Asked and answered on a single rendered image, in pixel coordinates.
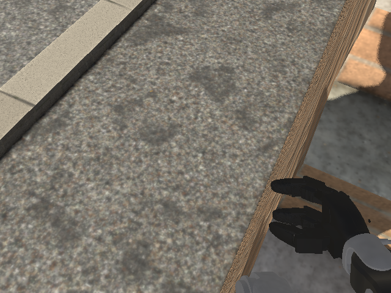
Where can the stairs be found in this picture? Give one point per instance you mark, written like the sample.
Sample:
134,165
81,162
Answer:
341,136

